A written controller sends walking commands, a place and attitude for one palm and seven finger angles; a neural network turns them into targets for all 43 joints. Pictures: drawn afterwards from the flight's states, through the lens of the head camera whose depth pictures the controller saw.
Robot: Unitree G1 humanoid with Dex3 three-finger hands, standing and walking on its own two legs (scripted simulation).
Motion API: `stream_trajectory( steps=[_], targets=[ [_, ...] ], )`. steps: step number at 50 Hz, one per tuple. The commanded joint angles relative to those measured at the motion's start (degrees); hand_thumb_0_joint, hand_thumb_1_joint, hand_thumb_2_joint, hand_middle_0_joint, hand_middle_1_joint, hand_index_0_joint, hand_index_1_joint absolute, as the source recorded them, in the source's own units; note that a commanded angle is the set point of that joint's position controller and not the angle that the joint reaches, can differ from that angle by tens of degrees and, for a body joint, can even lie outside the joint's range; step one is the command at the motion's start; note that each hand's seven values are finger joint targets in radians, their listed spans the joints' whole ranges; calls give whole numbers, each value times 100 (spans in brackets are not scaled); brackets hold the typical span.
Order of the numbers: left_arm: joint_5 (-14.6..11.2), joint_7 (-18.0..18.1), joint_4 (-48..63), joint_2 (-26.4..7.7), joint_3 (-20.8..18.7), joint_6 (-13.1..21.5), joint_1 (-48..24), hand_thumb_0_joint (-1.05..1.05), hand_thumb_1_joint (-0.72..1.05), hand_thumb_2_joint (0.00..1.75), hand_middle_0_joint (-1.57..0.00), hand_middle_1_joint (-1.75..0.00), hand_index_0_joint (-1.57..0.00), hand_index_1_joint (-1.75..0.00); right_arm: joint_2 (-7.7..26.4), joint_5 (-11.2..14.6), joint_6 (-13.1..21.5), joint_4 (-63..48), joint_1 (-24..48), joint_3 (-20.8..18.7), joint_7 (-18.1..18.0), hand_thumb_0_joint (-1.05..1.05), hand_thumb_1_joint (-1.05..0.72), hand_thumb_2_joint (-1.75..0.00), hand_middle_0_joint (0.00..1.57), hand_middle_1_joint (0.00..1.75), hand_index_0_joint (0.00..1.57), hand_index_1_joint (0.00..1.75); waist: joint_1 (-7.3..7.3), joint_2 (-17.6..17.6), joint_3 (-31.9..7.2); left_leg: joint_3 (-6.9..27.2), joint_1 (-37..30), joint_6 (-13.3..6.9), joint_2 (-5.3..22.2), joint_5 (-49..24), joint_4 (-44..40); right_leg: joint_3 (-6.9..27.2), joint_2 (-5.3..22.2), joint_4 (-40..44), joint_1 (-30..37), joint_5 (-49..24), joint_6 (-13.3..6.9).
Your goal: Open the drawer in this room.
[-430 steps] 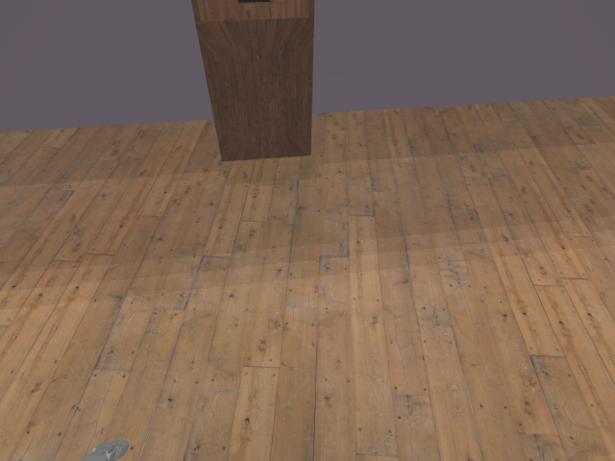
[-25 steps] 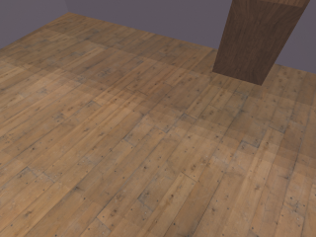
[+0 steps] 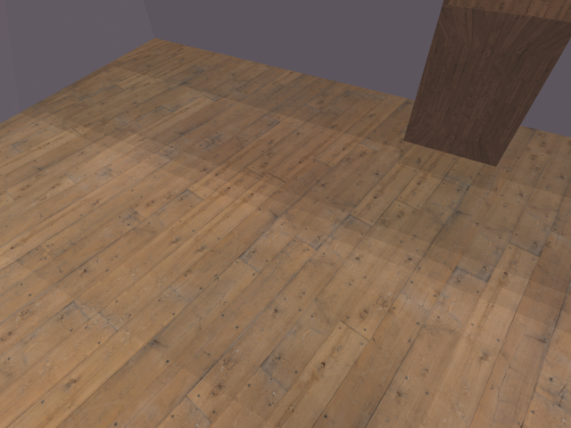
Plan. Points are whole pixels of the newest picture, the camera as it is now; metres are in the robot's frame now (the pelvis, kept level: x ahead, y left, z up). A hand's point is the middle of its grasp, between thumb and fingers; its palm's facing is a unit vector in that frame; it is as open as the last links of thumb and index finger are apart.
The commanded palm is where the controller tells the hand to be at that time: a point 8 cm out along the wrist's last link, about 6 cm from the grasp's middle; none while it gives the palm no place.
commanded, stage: turn or walk to find it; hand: left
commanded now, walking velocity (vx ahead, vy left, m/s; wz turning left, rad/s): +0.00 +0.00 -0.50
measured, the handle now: out of the picture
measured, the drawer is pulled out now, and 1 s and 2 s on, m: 0.00 0.00 0.00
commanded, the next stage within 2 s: stand and wait in 0.02 s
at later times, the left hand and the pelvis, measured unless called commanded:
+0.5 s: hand out of the picture +0.03 +0.17 -0.17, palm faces -0.02 -0.98 -0.20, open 7.3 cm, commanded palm none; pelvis +0.00 +0.00 +0.01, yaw -2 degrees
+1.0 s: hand out of the picture -0.01 +0.21 -0.19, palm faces +0.11 -0.97 -0.22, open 7.3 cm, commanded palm none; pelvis -0.03 +0.02 -0.01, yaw +5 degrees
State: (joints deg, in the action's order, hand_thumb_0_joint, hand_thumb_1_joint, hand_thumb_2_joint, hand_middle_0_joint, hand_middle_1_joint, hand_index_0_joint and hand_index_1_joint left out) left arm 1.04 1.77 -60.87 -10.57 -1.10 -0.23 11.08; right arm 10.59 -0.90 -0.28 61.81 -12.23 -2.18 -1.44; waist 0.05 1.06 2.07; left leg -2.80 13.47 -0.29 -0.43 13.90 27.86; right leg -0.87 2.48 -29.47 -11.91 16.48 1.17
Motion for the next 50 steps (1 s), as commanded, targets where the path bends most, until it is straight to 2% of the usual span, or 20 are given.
stream_trajectory(
  steps=[1,2,3,6,8,10,11,14,25,28,31,35,38,43,45,46,47,48,49,50],
  targets=[
    [15,-20,204,-1065,-221,15,178,0,90,90,-20,-30,-20,-30,333,5,-52,-300,-147,-93,-19,0,-90,-90,20,30,20,30,-79,-1345,343,5,269,169,297,668,300,1641,1340,1465,-479,-698,-676],
    [10,-19,202,-1011,-230,27,202,0,90,90,-20,-30,-20,-30,416,-23,-91,-305,-82,-94,-26,0,-90,-90,20,30,20,30,-13,-1631,507,29,281,159,375,798,550,1683,1259,1628,-682,-469,-776],
    [9,-22,188,-876,-201,20,246,0,90,90,-20,-30,-20,-30,462,-27,-91,-290,-67,-104,-24,0,-90,-90,20,30,20,30,4,-1572,593,68,324,139,401,804,723,1604,1149,1614,-679,-545,-814],
    [-14,-19,138,-786,-181,51,305,0,90,90,-20,-30,-20,-30,390,12,-25,-147,-306,-53,-34,0,-90,-90,20,30,20,30,-83,-965,162,94,159,135,427,456,467,1247,946,1152,-174,-1562,-773],
    [-39,-22,99,-752,-172,86,368,0,90,90,-20,-30,-20,-30,406,29,35,-60,-394,-26,-51,0,-90,-90,20,30,20,30,-98,-708,-138,130,-224,139,472,-211,-23,1054,797,912,-24,-2004,-636],
    [-61,-19,41,-655,-152,107,422,0,90,90,-20,-30,-20,-30,494,33,96,13,-456,-21,-70,0,-90,-90,20,30,20,30,-66,-384,-375,286,-628,104,646,-1132,-237,792,507,731,-11,-2039,-431],
    [-58,-15,43,-630,-143,103,448,0,90,90,-20,-30,-20,-30,528,31,104,20,-418,-18,-78,0,-90,-90,20,30,20,30,-49,-317,-362,279,-700,94,723,-1210,-258,758,442,764,-71,-1920,-368],
    [-72,-15,-65,-648,-121,92,480,0,90,90,-20,-30,-20,-30,534,38,148,124,-397,-2,-98,0,-90,-90,20,30,20,30,-9,247,-472,316,-768,43,825,-1784,-306,548,375,586,195,-2215,-276],
    [-55,-9,-219,-605,-45,85,456,0,90,90,-20,-30,-20,-30,591,45,158,213,-431,13,-93,0,-90,-90,20,30,20,30,1,-44,174,412,-495,1,818,-850,-775,511,304,926,29,-1219,-221],
    [-54,-9,-193,-685,-50,112,442,0,90,90,-20,-30,-20,-30,660,47,180,184,-403,2,-69,0,-90,-90,20,30,20,30,11,-91,163,491,-428,-33,775,-770,-846,460,341,973,87,-1022,-200],
    [-59,19,-155,-557,-52,58,511,0,90,90,-20,-30,-20,-30,500,40,125,157,-452,31,-41,0,-90,-90,20,30,20,30,21,-121,213,547,-216,-36,741,-792,-746,337,381,803,50,-891,-143],
    [-37,35,7,-632,-137,5,462,0,90,90,-20,-30,-20,-30,592,33,47,5,-382,-31,-6,0,-90,-90,20,30,20,30,44,-98,181,745,137,-100,744,-639,-610,184,418,586,-9,-558,-113],
    [-20,30,113,-732,-201,-15,463,0,90,90,-20,-30,-20,-30,605,16,-6,-142,-280,-67,26,0,-90,-90,20,30,20,30,63,-229,171,741,425,-91,607,-378,-371,260,584,664,-85,-209,-146],
    [4,26,391,-1020,-328,-44,261,0,90,90,-20,-30,-20,-30,546,-3,-97,-352,-386,-147,70,0,-90,-90,20,30,20,30,-31,-909,-77,340,412,38,256,-17,708,599,1277,985,-345,63,-573],
    [22,26,509,-1016,-346,-52,90,0,90,90,-20,-30,-20,-30,553,-8,-116,-423,-441,-179,88,0,-90,-90,20,30,20,30,-106,-864,-134,340,321,50,277,143,892,539,1366,873,-515,-11,-650],
    [31,25,559,-1027,-355,-59,17,0,90,90,-20,-30,-20,-30,554,-7,-111,-443,-447,-184,100,0,-90,-90,20,30,20,30,-132,-765,-106,429,274,34,330,42,728,424,1330,698,-592,-50,-611],
    [29,17,613,-993,-365,-77,-35,0,90,90,-20,-30,-20,-30,619,-12,-94,-485,-492,-187,115,0,-90,-90,20,30,20,30,-169,-430,-121,705,219,-31,476,-245,386,146,1135,363,-683,54,-460],
    [12,4,654,-858,-352,-100,-22,0,90,90,-20,-30,-20,-30,786,-31,-67,-535,-505,-206,124,0,-90,-90,20,30,20,30,-181,256,-62,1401,268,-197,796,-453,-124,-235,713,-228,-871,370,-213],
    [-15,2,697,-680,-328,-112,-97,0,90,90,-20,-30,-20,-30,1083,-75,-39,-578,-587,-246,107,0,-90,-90,20,30,20,30,-253,1260,67,2625,467,-532,1371,-353,-1019,-618,73,-1270,-1010,722,71],
    [0,13,762,-667,-312,-116,-183,0,90,90,-20,-30,-20,-30,1229,-63,-20,-596,-623,-294,67,0,-90,-90,20,30,20,30,-273,1590,117,3320,377,-901,1724,-423,-1506,-350,-86,-2246,-1300,1393,87]
  ],
)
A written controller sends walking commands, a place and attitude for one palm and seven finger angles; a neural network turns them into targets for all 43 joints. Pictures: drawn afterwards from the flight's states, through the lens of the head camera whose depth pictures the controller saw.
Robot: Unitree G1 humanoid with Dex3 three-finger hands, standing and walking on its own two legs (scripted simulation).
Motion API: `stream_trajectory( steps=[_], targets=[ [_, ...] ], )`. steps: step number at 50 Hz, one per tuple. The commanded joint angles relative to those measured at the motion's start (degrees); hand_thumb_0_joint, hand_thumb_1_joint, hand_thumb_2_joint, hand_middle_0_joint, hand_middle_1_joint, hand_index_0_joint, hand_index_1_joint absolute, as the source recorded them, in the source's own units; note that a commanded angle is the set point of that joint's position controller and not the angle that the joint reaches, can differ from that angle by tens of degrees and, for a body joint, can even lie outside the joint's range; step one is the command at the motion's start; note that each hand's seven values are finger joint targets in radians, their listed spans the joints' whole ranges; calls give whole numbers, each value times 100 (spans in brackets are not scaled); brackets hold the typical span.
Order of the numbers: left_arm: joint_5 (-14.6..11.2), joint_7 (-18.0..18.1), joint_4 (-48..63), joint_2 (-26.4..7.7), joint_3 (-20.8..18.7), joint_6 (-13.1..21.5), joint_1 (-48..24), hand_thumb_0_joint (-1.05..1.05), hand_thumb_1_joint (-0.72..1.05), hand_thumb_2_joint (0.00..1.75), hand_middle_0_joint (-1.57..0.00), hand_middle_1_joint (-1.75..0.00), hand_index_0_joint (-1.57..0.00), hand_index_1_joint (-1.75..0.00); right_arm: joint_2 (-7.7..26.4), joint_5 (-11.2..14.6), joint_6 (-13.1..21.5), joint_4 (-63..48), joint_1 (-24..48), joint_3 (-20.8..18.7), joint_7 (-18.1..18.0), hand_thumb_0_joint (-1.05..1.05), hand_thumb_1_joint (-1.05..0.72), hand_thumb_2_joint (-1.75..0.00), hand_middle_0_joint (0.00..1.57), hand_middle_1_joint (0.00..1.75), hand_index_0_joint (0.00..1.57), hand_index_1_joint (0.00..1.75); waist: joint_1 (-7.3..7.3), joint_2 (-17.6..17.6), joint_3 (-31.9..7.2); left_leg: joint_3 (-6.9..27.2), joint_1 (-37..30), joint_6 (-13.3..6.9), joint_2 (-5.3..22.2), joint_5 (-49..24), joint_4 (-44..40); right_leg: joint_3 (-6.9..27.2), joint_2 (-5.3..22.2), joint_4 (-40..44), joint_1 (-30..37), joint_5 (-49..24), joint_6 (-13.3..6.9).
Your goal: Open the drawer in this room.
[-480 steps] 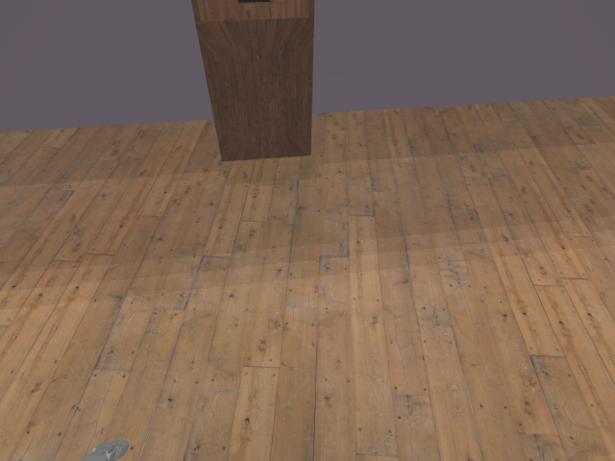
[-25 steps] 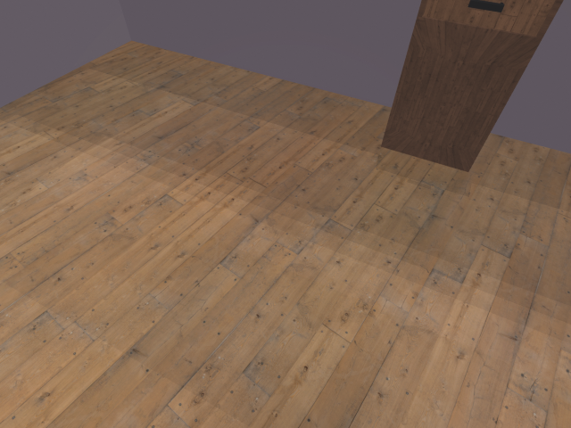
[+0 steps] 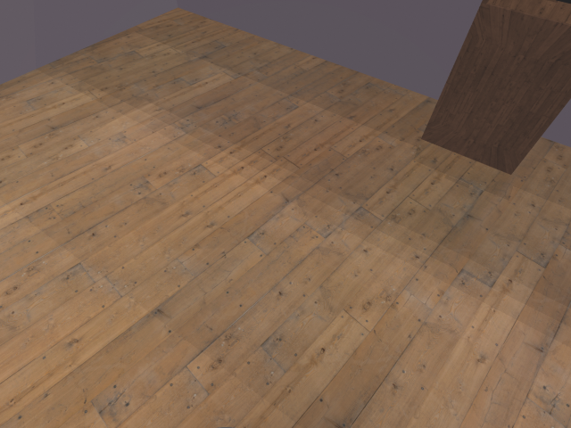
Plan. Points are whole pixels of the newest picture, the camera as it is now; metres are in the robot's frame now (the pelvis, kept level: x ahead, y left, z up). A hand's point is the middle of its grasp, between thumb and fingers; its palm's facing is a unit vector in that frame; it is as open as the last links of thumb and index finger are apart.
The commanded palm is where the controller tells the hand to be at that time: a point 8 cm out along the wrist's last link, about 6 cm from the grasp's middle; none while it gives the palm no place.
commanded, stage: turn or walk to find it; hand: left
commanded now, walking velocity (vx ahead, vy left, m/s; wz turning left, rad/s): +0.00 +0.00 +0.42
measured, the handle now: out of the picture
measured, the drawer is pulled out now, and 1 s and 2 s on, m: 0.00 0.00 0.00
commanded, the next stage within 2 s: stand and wait in 0.02 s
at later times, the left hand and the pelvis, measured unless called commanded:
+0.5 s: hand out of the picture +0.01 +0.14 -0.14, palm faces +0.16 -0.95 -0.28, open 7.3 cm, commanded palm none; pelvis -0.01 -0.06 +0.01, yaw +9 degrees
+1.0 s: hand out of the picture -0.08 +0.20 -0.16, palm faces +0.40 -0.88 -0.25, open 7.4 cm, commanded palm none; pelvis -0.04 -0.02 +0.02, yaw +21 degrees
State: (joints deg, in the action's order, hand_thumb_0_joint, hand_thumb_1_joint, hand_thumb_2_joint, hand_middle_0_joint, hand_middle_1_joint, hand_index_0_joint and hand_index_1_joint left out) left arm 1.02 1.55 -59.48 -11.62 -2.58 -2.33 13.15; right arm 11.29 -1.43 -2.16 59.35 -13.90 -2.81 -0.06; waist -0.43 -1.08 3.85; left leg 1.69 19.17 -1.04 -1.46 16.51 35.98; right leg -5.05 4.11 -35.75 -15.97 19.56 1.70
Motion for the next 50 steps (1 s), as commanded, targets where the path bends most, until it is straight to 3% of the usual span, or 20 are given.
stream_trajectory(
  steps=[1,5,10,14,15,16,17,18,19,21,23,31,34,37,38,39,40,41,44,50],
  targets=[
    [25,35,612,-583,-171,87,-358,0,90,90,-20,-30,-20,-30,1168,-3,187,-351,-491,-235,-119,0,-90,-90,20,30,20,30,-215,1643,-193,2916,-413,-973,1845,-1011,-2280,429,-141,-2171,-1135,1146,-4],
    [23,-25,454,-427,-98,137,-98,0,90,90,-20,-30,-20,-30,1056,-5,211,-470,-139,-168,-196,0,-90,-90,20,30,20,30,0,969,-710,1975,-969,-968,1435,-1540,-1824,521,-160,-2219,-1147,777,43],
    [-17,-33,481,-297,15,157,-198,0,90,90,-20,-30,-20,-30,1056,-17,192,-398,-268,-175,-192,0,-90,-90,20,30,20,30,-114,902,-842,1857,-1226,-913,1293,-1821,-1756,447,-300,-827,-580,767,77],
    [-52,17,290,-452,-24,218,353,0,90,90,-20,-30,-20,-30,992,53,145,-423,-61,-197,-133,0,-90,-90,20,30,20,30,145,835,-798,1585,-371,-458,852,-1532,-1304,360,-314,1377,899,-715,94],
    [-18,46,267,-731,-77,259,418,0,90,90,-20,-30,-20,-30,806,98,149,-442,-72,-191,-97,0,-90,-90,20,30,20,30,159,347,-782,1274,252,-182,581,-1037,-927,762,134,1711,1487,-936,1],
    [35,82,300,-1154,-160,300,396,0,90,90,-20,-30,-20,-30,513,115,149,-571,-22,-120,-74,0,-90,-90,20,30,20,30,161,-894,-584,512,1039,154,35,30,-116,1883,1270,2010,1629,-867,-372],
    [41,62,446,-1387,-196,280,279,0,90,90,-20,-30,-20,-30,593,79,112,-739,299,-157,-74,0,-90,-90,20,30,20,30,276,-1285,-237,206,1115,246,-115,1266,796,2439,2038,2209,850,-1248,-913],
    [28,61,502,-1222,-195,281,137,0,90,90,-20,-30,-20,-30,709,22,41,-710,400,-226,-69,0,-90,-90,20,30,20,30,205,-945,-49,326,1106,233,61,1354,1572,2181,1997,2170,463,-1507,-1104],
    [21,75,548,-1101,-200,291,-79,0,90,90,-20,-30,-20,-30,741,2,-24,-616,269,-241,-63,0,-90,-90,20,30,20,30,74,-1228,110,372,1179,235,141,1195,2122,1913,1777,2166,279,-1579,-1071],
    [9,55,588,-829,-111,299,-240,0,90,90,-20,-30,-20,-30,646,25,-63,-412,106,-246,-19,0,-90,-90,20,30,20,30,-100,-727,262,189,1150,302,193,791,2795,1178,1347,1859,288,-2406,-913],
    [11,45,592,-771,-95,338,-46,0,90,90,-20,-30,-20,-30,577,49,-76,-392,58,-224,13,0,-90,-90,20,30,20,30,-58,-697,68,26,1158,383,198,579,2953,785,1200,1684,584,-2996,-830],
    [86,85,415,-991,-189,318,737,0,90,90,-20,-30,-20,-30,485,79,-28,-639,820,-99,24,0,-90,-90,20,30,20,30,363,-945,-348,-368,941,471,317,1029,1423,669,1461,1255,1620,-4287,-1045],
    [91,81,386,-1139,-241,288,755,0,90,90,-20,-30,-20,-30,482,112,24,-671,841,-54,18,0,-90,-90,20,30,20,30,380,-1114,-567,-558,499,381,269,949,620,569,1499,1016,1737,-4586,-1013],
    [49,65,398,-1169,-258,261,492,0,90,90,-20,-30,-20,-30,566,104,77,-594,462,-56,7,0,-90,-90,20,30,20,30,115,-1021,-689,-703,-342,289,236,-4,-662,231,1362,576,1413,-4185,-683],
    [-8,52,429,-1123,-246,242,399,0,90,90,-20,-30,-20,-30,754,88,130,-525,170,-94,11,0,-90,-90,20,30,20,30,-75,-574,-855,-561,-1143,205,365,-950,-1412,-21,1241,22,956,-3671,-430],
    [-51,29,561,-888,-217,209,489,0,90,90,-20,-30,-20,-30,1269,31,196,-523,-88,-205,-4,0,-90,-90,20,30,20,30,-181,745,-1195,772,-2220,-214,1469,-2569,-1608,-396,683,-1012,-229,-1757,-49],
    [-35,17,722,-585,-81,187,299,0,90,90,-20,-30,-20,-30,1643,80,156,-454,-349,-307,-38,0,-90,-90,20,30,20,30,-273,1812,-1121,1828,-2550,-841,2450,-4934,-1453,-209,161,-1955,-1294,1635,201],
    [-3,55,768,-704,-115,122,158,0,90,90,-20,-30,-20,-30,1587,73,101,-395,-407,-282,-51,0,-90,-90,20,30,20,30,-307,1319,-1036,1387,-2119,-1155,2519,-4675,-1345,200,210,-2388,-1146,1831,142],
    [-1,2,629,-712,-168,58,-118,0,90,90,-20,-30,-20,-30,1198,41,135,-560,220,-169,-156,0,-90,-90,20,30,20,30,-116,1163,-396,1064,-1523,-933,1815,-3916,-1503,426,226,-2860,-1465,846,213],
    [6,-52,624,-694,-175,36,-42,0,90,90,-20,-30,-20,-30,1168,60,181,-680,277,-179,-111,0,-90,-90,20,30,20,30,19,874,-373,869,-1204,-773,1443,-2849,-1753,387,152,-2673,-1323,200,358]
  ],
)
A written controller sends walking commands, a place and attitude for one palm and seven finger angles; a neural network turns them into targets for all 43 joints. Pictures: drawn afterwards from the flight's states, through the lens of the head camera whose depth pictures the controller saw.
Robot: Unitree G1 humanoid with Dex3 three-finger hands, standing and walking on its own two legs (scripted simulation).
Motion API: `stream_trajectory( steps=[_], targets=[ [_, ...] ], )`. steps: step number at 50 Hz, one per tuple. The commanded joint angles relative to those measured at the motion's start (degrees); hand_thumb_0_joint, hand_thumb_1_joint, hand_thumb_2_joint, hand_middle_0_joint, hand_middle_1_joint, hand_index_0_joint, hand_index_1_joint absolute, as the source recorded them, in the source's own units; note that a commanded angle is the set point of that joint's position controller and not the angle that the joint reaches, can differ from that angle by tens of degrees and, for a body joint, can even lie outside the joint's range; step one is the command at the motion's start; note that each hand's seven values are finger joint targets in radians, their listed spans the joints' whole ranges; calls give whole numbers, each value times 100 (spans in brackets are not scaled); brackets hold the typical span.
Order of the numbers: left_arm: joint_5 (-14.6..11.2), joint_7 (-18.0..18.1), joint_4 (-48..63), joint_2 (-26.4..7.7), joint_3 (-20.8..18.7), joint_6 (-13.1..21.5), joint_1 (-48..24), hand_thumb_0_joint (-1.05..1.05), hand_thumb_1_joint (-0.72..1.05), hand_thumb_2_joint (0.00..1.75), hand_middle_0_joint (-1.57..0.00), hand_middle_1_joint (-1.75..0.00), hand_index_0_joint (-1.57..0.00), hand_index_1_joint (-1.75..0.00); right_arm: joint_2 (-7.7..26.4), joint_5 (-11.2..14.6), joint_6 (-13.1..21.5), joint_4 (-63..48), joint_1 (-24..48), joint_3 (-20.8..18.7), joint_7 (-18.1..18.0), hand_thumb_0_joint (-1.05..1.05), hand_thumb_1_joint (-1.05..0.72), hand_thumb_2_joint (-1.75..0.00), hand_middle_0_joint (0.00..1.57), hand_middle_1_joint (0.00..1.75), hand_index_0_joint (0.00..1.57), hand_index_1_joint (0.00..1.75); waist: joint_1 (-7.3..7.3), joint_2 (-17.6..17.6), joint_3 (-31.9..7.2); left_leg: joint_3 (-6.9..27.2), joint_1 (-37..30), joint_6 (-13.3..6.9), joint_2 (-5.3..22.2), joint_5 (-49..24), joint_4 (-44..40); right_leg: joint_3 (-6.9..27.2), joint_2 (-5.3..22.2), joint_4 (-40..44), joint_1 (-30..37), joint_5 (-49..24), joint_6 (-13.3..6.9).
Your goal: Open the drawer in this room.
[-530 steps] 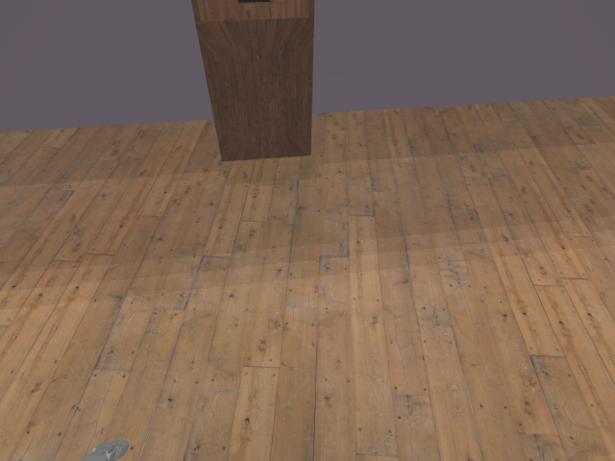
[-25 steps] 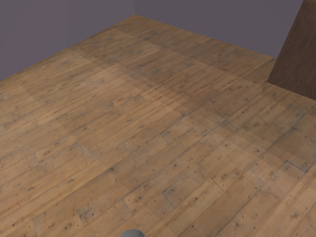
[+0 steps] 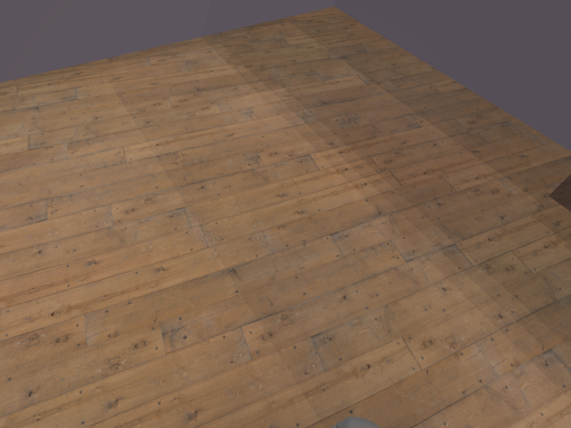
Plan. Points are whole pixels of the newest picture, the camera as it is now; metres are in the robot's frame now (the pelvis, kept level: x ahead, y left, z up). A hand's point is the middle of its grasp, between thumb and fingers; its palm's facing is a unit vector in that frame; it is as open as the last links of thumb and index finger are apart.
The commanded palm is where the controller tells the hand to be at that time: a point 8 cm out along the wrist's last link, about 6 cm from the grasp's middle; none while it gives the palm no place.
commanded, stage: turn or walk to find it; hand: left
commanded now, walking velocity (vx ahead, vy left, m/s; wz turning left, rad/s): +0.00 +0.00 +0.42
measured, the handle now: out of the picture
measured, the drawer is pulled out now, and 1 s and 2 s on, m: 0.00 0.00 0.00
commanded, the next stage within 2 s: none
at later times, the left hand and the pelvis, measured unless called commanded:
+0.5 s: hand out of the picture +0.01 +0.12 -0.14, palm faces +0.23 -0.93 -0.29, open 7.3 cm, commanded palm none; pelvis -0.02 -0.08 +0.00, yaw +14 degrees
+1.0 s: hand out of the picture -0.16 +0.16 -0.19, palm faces +0.50 -0.84 -0.23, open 7.4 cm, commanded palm none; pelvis -0.07 -0.03 +0.00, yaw +27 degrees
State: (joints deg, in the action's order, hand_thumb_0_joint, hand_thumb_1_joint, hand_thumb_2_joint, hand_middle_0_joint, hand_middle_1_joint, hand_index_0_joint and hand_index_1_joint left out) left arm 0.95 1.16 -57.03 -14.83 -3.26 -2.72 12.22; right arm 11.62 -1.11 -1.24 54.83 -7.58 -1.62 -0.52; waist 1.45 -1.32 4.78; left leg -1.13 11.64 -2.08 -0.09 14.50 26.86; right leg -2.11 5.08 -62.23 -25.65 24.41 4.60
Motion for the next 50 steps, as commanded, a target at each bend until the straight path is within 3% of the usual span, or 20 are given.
stream_trajectory(
  steps=[1,7,10,12,13,14,15,17,20,24,27,36,39,41,42,43,44,45,46,50],
  targets=[
    [16,-15,433,-350,-108,68,-17,0,90,90,-20,-30,-20,-30,1134,17,86,-240,-380,-311,-56,0,-90,-90,20,30,20,30,-192,935,-429,1216,-387,-684,1280,-2464,-877,89,32,91,-336,-291,82],
    [-20,-4,713,-250,-79,88,-416,0,90,90,-20,-30,-20,-30,1207,-44,31,-316,-471,-397,-29,0,-90,-90,20,30,20,30,-304,1118,-448,1753,-110,-820,1301,-2127,-743,52,-150,1333,165,41,21],
    [-56,2,679,-249,-83,157,-90,0,90,90,-20,-30,-20,-30,1230,-49,4,-392,-334,-436,-18,0,-90,-90,20,30,20,30,-151,1095,-584,1916,204,-724,1188,-2274,-420,-13,-329,2433,915,-246,-56],
    [-47,20,573,-359,-135,236,391,0,90,90,-20,-30,-20,-30,1125,0,-3,-449,-277,-445,-5,0,-90,-90,20,30,20,30,78,713,-824,1726,781,-383,846,-1523,84,-37,-215,3780,2003,-1333,-77],
    [30,56,565,-759,-193,328,521,0,90,90,-20,-30,-20,-30,784,61,3,-467,-485,-403,26,0,-90,-90,20,30,20,30,96,-412,-1021,1216,1482,22,301,-245,939,810,717,4494,2781,-1496,-284],
    [84,82,620,-1248,-273,352,515,0,90,90,-20,-30,-20,-30,484,45,1,-625,-482,-341,28,0,-90,-90,20,30,20,30,123,-1840,-879,418,2291,382,-418,1891,2289,2188,2098,4575,2753,-2362,-893],
    [14,88,702,-1183,-233,306,467,0,90,90,-20,-30,-20,-30,771,17,-74,-622,-350,-429,19,0,-90,-90,20,30,20,30,146,-1298,-790,655,1960,345,-177,1973,3259,2017,2355,4616,1867,-2556,-1242],
    [-5,92,838,-802,-204,306,-266,0,90,90,-20,-30,-20,-30,787,-22,-214,-308,-541,-480,58,0,-90,-90,20,30,20,30,-182,-962,-304,741,1978,357,-14,1215,4275,1405,1690,4878,1162,-1102,-1051],
    [-27,60,847,-407,-71,351,-345,0,90,90,-20,-30,-20,-30,659,-26,-231,-63,-853,-447,135,0,-90,-90,20,30,20,30,-331,-674,-178,475,2004,494,84,396,4500,366,1102,4697,1285,-1725,-760],
    [-26,80,662,-410,-71,376,156,0,90,90,-20,-30,-20,-30,677,-30,-263,-19,-724,-421,118,0,-90,-90,20,30,20,30,-134,-847,-293,393,2097,646,176,281,4305,219,1185,4700,1808,-2010,-848],
    [3,102,548,-457,-87,370,397,0,90,90,-20,-30,-20,-30,648,-32,-283,-35,-523,-392,110,0,-90,-90,20,30,20,30,-42,-654,-261,366,2076,674,272,425,4045,293,1376,4725,1916,-1963,-959],
    [110,93,265,-780,-194,312,667,0,90,90,-20,-30,-20,-30,469,49,-155,-212,15,-233,99,0,-90,-90,20,30,20,30,185,-860,-524,-150,1329,518,348,1336,2006,103,1767,4400,2203,-2638,-1364],
    [98,69,198,-881,-226,285,588,0,90,90,-20,-30,-20,-30,445,77,-84,-208,-155,-201,77,0,-90,-90,20,30,20,30,77,-888,-753,-384,814,436,253,1069,1195,-145,1756,4054,2176,-3020,-1276],
    [49,46,188,-831,-226,244,461,0,90,90,-20,-30,-20,-30,524,67,-35,-161,-427,-209,74,0,-90,-90,20,30,20,30,-139,-641,-833,-410,30,354,234,181,138,-506,1564,3585,1720,-2596,-911],
    [-2,33,222,-713,-205,202,441,0,90,90,-20,-30,-20,-30,754,58,15,-130,-601,-260,85,0,-90,-90,20,30,20,30,-273,-25,-920,-58,-673,259,479,-385,-489,-759,1347,2975,1081,-1995,-609],
    [-45,7,379,-400,-155,159,446,0,90,90,-20,-30,-20,-30,1299,5,48,-168,-698,-391,59,0,-90,-90,20,30,20,30,-358,1534,-867,1698,-1212,-245,1730,-1234,-920,-1052,593,1873,-237,-233,-174],
    [5,15,580,-231,-48,102,46,0,90,90,-20,-30,-20,-30,1627,1,-7,-149,-858,-449,9,0,-90,-90,20,30,20,30,-514,1901,-587,2289,-820,-791,2417,-2205,-1166,-660,221,916,-670,1161,-67],
    [31,9,600,-367,-76,55,-167,0,90,90,-20,-30,-20,-30,1533,-9,-18,-113,-798,-408,-27,0,-90,-90,20,30,20,30,-474,1181,-367,1885,-416,-873,2397,-2089,-1139,-237,307,432,-546,860,-129],
    [61,17,490,-290,-95,13,-74,0,90,90,-20,-30,-20,-30,1331,-12,32,-128,-571,-346,-85,0,-90,-90,20,30,20,30,-348,1513,-392,1709,-400,-685,1981,-2276,-1114,-16,287,250,-629,594,-90],
    [23,-52,239,-394,-152,57,227,0,90,90,-20,-30,-20,-30,1099,38,82,-285,-148,-255,-108,0,-90,-90,20,30,20,30,-90,897,-376,1006,-580,-490,1355,-2661,-898,54,130,-373,-683,-351,11]
  ],
)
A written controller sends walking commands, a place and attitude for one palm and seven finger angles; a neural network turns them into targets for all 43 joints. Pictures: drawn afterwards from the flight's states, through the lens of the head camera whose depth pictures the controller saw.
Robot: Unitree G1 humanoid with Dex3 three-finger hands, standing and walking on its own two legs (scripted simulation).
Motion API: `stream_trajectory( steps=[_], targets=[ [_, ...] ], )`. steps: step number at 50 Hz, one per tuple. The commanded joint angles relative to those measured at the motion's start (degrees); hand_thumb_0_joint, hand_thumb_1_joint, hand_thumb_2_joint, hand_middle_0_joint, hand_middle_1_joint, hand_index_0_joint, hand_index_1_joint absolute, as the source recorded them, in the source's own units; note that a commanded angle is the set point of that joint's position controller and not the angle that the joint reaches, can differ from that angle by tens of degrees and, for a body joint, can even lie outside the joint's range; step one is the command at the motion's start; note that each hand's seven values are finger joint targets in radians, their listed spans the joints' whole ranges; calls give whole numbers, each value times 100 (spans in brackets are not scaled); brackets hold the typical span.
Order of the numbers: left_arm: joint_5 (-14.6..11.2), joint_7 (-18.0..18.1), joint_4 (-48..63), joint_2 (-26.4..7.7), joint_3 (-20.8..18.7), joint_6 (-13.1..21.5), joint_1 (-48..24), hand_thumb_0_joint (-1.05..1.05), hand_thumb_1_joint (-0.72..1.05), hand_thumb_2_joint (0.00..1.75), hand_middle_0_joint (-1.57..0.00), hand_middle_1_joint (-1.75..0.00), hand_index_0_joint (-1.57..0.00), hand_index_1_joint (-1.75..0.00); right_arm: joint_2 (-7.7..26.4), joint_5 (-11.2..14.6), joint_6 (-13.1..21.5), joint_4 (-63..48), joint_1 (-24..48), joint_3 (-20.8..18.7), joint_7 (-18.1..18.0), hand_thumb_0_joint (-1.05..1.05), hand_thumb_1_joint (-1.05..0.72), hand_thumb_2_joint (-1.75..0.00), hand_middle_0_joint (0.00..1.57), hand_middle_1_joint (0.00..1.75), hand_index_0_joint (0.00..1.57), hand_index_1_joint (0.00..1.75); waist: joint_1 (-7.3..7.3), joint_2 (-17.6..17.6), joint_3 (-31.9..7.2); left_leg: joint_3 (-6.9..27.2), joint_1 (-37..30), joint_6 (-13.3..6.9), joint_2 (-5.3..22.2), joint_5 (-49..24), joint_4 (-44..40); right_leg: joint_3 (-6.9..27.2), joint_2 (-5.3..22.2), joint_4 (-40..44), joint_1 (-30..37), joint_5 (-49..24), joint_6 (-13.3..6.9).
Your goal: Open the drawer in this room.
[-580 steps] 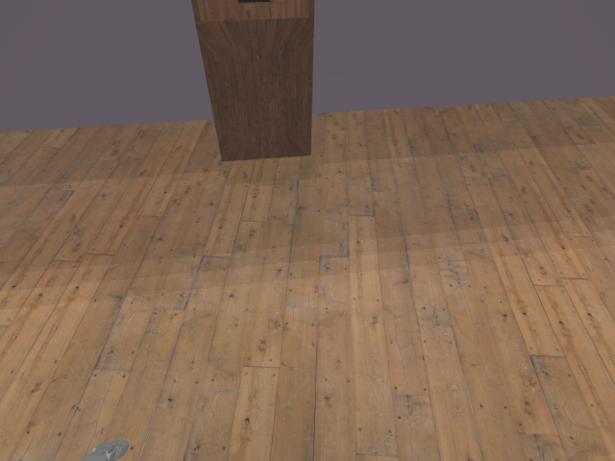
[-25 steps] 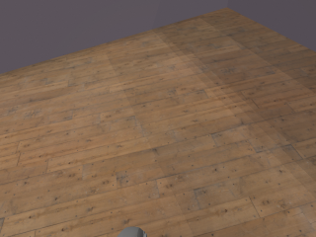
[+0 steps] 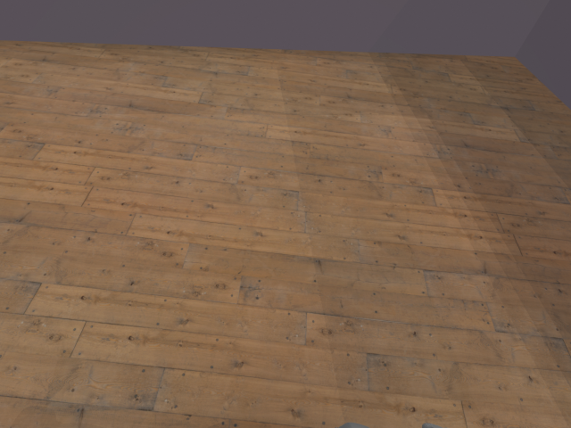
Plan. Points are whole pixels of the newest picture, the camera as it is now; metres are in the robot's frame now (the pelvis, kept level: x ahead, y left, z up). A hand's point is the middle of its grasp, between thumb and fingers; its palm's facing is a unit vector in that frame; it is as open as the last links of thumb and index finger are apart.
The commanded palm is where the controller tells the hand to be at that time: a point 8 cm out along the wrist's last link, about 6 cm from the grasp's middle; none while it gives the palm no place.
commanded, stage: turn or walk to find it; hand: left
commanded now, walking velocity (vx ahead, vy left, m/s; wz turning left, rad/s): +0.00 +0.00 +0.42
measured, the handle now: out of the picture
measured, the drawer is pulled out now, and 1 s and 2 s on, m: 0.00 0.00 0.00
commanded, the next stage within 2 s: none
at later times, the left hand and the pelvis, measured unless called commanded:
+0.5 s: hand out of the picture +0.08 +0.15 -0.14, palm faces +0.15 -0.95 -0.29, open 7.3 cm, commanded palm none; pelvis -0.02 -0.05 -0.01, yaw +11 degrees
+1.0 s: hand out of the picture -0.14 +0.11 -0.16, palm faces +0.46 -0.85 -0.27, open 7.3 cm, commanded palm none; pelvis -0.05 -0.07 +0.00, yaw +24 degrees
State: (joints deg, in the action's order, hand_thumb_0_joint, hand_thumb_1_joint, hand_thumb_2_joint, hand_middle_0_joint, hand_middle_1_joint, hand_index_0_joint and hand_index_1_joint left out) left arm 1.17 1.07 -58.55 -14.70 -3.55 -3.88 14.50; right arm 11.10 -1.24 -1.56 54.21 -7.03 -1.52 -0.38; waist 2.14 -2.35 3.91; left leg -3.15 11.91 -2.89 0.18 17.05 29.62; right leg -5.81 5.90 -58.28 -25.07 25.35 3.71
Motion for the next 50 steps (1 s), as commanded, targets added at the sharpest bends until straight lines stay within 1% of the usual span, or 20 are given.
stream_trajectory(
  steps=[1,4,8,12,15,18,20,21,22,23,24,25,26,27,28,30,33,41,48,50],
  targets=[
    [1,-41,389,-408,-119,176,-24,0,90,90,-20,-30,-20,-30,1148,57,125,-222,-276,-276,-119,0,-90,-90,20,30,20,30,-179,887,-347,1192,-693,-391,1272,-2990,-1182,445,25,-778,-735,-519,139],
    [-2,-9,478,-411,-116,166,-168,0,90,90,-20,-30,-20,-30,1116,56,135,-176,-498,-300,-113,0,-90,-90,20,30,20,30,-240,790,-382,1376,-806,-454,1285,-2955,-1211,510,23,-694,-759,-617,216],
    [-14,11,620,-369,-100,168,-421,0,90,90,-20,-30,-20,-30,1091,31,137,-142,-675,-339,-108,0,-90,-90,20,30,20,30,-314,921,-406,1696,-876,-636,1342,-2883,-1174,552,8,-287,-723,-443,243],
    [-41,19,799,-248,-60,196,-780,0,90,90,-20,-30,-20,-30,1108,-12,120,-80,-890,-380,-111,0,-90,-90,20,30,20,30,-437,1008,-506,2049,-954,-796,1388,-3184,-1001,553,-105,419,-530,-70,191],
    [-64,30,872,-193,-31,228,-925,0,90,90,-20,-30,-20,-30,1114,-26,94,-69,-969,-404,-109,0,-90,-90,20,30,20,30,-484,1067,-592,2218,-857,-806,1331,-3538,-817,504,-254,985,-168,91,121],
    [-99,42,859,-164,-26,250,-694,0,90,90,-20,-30,-20,-30,1151,-41,64,-121,-801,-414,-93,0,-90,-90,20,30,20,30,-336,1115,-703,2329,-445,-733,1185,-3435,-724,448,-412,1769,503,-103,21],
    [-117,57,778,-218,-48,299,-395,0,90,90,-20,-30,-20,-30,1111,-10,56,-137,-723,-425,-77,0,-90,-90,20,30,20,30,-181,1009,-770,2326,0,-554,1003,-3087,-496,417,-444,2772,1261,-811,-31],
    [-109,72,720,-302,-73,348,-169,0,90,90,-20,-30,-20,-30,1045,23,57,-174,-686,-419,-63,0,-90,-90,20,30,20,30,-65,739,-865,2201,425,-317,783,-2440,-274,433,-308,3599,1951,-1481,-45],
    [-50,103,687,-633,-139,411,-7,0,90,90,-20,-30,-20,-30,781,78,66,-215,-774,-393,-26,0,-90,-90,20,30,20,30,-20,-41,-995,1730,1289,43,360,-1093,276,1115,506,4054,2857,-1719,-237],
    [17,132,681,-1093,-216,437,110,0,90,90,-20,-30,-20,-30,491,80,70,-358,-720,-332,-10,0,-90,-90,20,30,20,30,73,-1471,-908,744,2173,427,-457,1260,1509,2445,1869,4142,3045,-2437,-869],
    [-25,126,760,-1090,-176,403,83,0,90,90,-20,-30,-20,-30,771,30,-8,-370,-602,-432,-27,0,-90,-90,20,30,20,30,82,-1053,-718,836,1968,424,-302,1726,2619,2413,2253,4202,2086,-2601,-1302],
    [-48,160,823,-815,-203,419,-283,0,90,90,-20,-30,-20,-30,833,-1,-116,-267,-695,-464,-15,0,-90,-90,20,30,20,30,-106,-983,-525,1030,1904,423,-127,1411,3269,2117,1987,4378,1615,-2018,-1323],
    [-51,146,908,-692,-166,409,-646,0,90,90,-20,-30,-20,-30,780,-15,-172,-102,-791,-481,20,0,-90,-90,20,30,20,30,-269,-693,-238,951,1901,459,-80,1047,3716,1803,1626,4416,1359,-1614,-1209],
    [-54,120,950,-551,-90,415,-801,0,90,90,-20,-30,-20,-30,721,-25,-194,8,-908,-474,58,0,-90,-90,20,30,20,30,-383,-414,-69,850,1927,504,-23,708,3959,1358,1317,4329,1262,-1631,-1033],
    [-54,101,959,-428,-56,448,-788,0,90,90,-20,-30,-20,-30,649,-29,-202,60,-996,-456,88,0,-90,-90,20,30,20,30,-415,-369,-23,765,1940,546,1,438,4054,1022,1120,4286,1242,-1838,-913],
    [-57,91,885,-373,-41,488,-604,0,90,90,-20,-30,-20,-30,611,-12,-208,112,-1093,-445,104,0,-90,-90,20,30,20,30,-403,-516,-84,684,2018,644,26,150,4096,658,976,4248,1497,-2245,-789],
    [-49,99,775,-399,-57,511,-207,0,90,90,-20,-30,-20,-30,667,-16,-228,79,-867,-437,89,0,-90,-90,20,30,20,30,-244,-735,-119,660,2068,751,128,134,3971,641,1090,4222,1794,-2582,-857],
    [25,108,533,-524,-99,498,464,0,90,90,-20,-30,-20,-30,620,7,-214,-56,-191,-324,67,0,-90,-90,20,30,20,30,0,-608,-307,478,1947,758,231,672,3087,585,1381,3982,2404,-3541,-1095],
    [86,89,374,-800,-166,425,494,0,90,90,-20,-30,-20,-30,549,87,-112,-247,241,-209,76,0,-90,-90,20,30,20,30,107,-791,-408,40,1043,549,213,1054,1613,487,1668,3852,2026,-3266,-1334],
    [81,74,321,-827,-178,412,430,0,90,90,-20,-30,-20,-30,541,99,-68,-250,115,-196,69,0,-90,-90,20,30,20,30,22,-796,-551,-61,732,494,181,866,1005,360,1653,3644,2050,-3312,-1242]
  ],
)
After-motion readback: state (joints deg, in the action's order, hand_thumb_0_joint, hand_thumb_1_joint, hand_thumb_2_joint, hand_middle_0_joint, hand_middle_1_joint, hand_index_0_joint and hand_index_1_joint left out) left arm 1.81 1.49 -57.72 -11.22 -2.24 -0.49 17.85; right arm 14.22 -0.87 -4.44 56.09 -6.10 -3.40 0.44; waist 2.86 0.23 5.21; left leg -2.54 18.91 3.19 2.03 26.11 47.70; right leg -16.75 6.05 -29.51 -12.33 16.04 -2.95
